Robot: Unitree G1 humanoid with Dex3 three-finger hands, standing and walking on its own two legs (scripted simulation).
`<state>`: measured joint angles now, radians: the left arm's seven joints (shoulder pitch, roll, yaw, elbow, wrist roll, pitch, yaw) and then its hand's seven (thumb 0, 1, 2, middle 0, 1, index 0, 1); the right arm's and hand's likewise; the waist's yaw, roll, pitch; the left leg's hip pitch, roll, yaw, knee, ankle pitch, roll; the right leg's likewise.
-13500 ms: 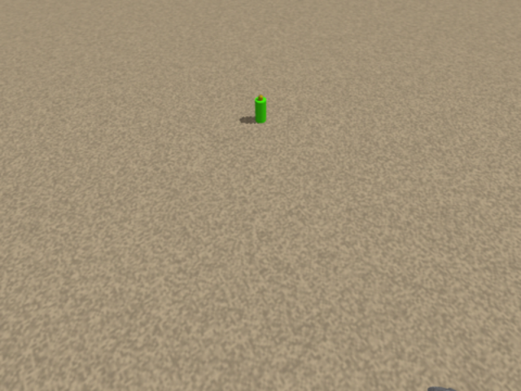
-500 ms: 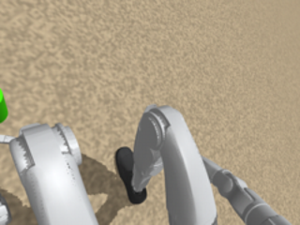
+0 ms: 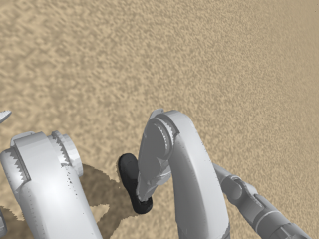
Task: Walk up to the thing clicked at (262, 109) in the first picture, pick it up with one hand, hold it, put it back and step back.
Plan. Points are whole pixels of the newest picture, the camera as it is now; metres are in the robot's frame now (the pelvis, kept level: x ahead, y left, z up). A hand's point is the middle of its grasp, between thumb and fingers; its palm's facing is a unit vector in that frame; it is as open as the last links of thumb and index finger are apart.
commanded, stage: close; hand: left
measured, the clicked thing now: out of the picture +0.41 +0.28 -0.19
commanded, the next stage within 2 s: settle in 0.28 s
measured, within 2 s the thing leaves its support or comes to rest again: leaves its support in 0.56 s
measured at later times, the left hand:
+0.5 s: hand out of the picture +0.41 +0.27 -0.18, palm faces +0.30 -0.95 +0.01, open 9.5 cm
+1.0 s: hand out of the picture +0.40 +0.30 -0.09, palm faces +0.32 -0.95 -0.01, open 9.7 cm
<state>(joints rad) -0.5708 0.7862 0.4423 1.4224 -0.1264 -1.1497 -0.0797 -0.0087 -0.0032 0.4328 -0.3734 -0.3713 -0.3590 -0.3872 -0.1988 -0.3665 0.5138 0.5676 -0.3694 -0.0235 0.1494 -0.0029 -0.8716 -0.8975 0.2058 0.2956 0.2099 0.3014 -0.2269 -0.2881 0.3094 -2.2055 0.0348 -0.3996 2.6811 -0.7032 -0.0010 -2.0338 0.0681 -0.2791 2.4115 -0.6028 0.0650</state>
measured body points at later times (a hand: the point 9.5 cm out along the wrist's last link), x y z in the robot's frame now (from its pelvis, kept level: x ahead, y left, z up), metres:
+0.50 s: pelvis +0.00 +0.00 +0.00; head +0.22 +0.20 +0.34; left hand +0.39 +0.32 -0.17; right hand +0.18 -0.23 -0.02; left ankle +0.08 +0.12 -0.25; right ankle +0.15 -0.12 -0.25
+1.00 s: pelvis +0.01 +0.00 +0.02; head +0.19 +0.18 +0.38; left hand +0.38 +0.35 -0.09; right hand +0.21 -0.23 -0.03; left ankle +0.08 +0.12 -0.25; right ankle +0.15 -0.12 -0.25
